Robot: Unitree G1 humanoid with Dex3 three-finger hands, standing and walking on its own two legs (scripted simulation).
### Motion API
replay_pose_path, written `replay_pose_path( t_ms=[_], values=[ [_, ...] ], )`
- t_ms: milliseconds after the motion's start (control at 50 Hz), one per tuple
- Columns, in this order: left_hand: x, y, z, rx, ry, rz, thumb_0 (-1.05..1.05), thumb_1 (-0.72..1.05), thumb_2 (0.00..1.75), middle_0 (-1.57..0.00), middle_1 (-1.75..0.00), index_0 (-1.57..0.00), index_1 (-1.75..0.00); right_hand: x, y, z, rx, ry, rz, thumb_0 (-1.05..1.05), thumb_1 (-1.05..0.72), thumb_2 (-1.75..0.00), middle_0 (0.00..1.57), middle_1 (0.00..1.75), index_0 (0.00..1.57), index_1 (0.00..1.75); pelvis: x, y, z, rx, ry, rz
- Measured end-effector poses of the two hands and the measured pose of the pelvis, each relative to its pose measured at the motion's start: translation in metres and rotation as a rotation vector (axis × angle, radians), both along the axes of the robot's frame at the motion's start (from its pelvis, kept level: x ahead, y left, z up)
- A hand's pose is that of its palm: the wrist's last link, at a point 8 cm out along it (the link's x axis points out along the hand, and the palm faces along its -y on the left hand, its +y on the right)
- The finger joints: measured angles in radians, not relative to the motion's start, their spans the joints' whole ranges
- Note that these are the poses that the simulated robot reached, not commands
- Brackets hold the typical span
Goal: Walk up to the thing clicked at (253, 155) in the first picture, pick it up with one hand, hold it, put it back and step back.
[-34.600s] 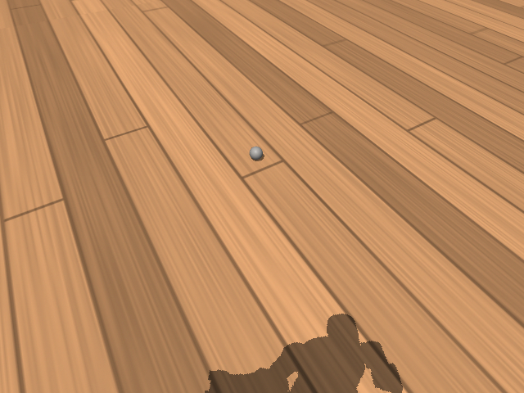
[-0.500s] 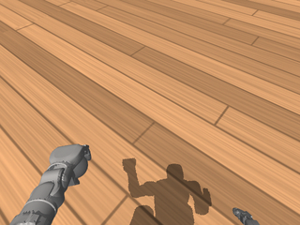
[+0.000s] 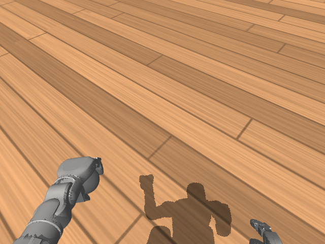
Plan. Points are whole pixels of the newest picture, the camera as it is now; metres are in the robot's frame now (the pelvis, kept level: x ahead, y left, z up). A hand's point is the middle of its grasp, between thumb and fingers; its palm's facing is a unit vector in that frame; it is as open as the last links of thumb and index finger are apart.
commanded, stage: hold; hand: left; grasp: from above
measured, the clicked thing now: (85, 180) +0.31 +0.22 -0.05
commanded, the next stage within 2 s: crouch in 0.98 s
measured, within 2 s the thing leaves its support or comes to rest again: neither
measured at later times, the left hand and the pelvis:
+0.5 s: hand (79, 187) +0.28 +0.22 -0.03, palm faces -0.45 -0.07 -0.89, open 9.3 cm; pelvis -0.01 +0.00 +0.01, yaw +0 degrees
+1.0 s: hand (79, 185) +0.29 +0.22 -0.03, palm faces -0.45 -0.06 -0.89, open 9.4 cm; pelvis +0.00 +0.00 +0.01, yaw +0 degrees
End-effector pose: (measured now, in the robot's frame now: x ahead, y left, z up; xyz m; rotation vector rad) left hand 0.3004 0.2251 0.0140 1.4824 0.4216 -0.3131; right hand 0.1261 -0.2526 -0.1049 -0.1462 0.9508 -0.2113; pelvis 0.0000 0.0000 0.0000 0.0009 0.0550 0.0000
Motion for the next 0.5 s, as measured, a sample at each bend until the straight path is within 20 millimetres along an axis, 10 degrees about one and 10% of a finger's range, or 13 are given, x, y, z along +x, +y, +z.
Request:
replay_pose_path(
  t_ms=[500],
  values=[
    [-0.012, 0.001, 0.017, 0.001, -0.003, -0.006, 0.01, 0.06, 0.69, -0.6, -0.8, -0.62, -0.76, 0.003, 0.005, 0.007, 0.012, -0.039, 0.008, 0.01, -0.9, -0.89, 0.2, 0.3, 0.2, 0.3, -0.008, 0.0, 0.006, 0.003, -0.039, -0.004]
  ],
)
